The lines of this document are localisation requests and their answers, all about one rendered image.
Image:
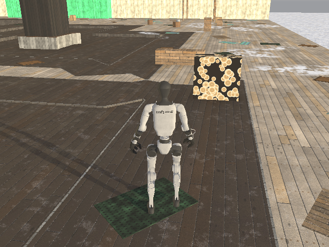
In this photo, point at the left robot forearm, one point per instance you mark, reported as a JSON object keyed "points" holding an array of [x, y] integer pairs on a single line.
{"points": [[137, 135]]}

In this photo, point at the robot left hand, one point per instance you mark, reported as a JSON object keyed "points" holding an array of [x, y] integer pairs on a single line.
{"points": [[132, 147]]}

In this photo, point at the robot right upper arm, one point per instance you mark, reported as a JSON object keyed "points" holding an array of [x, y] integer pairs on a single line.
{"points": [[183, 117]]}

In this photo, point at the right robot shin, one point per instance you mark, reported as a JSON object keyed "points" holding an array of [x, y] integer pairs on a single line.
{"points": [[176, 182]]}

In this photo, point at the robot right hand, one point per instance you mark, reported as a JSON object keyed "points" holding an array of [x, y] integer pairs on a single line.
{"points": [[187, 140]]}

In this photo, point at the robot torso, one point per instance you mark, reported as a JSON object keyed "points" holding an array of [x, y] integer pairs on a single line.
{"points": [[164, 118]]}

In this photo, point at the robot left upper arm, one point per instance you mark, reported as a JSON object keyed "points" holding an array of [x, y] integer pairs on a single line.
{"points": [[145, 115]]}

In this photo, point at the right robot forearm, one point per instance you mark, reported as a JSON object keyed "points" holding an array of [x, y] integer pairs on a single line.
{"points": [[189, 133]]}

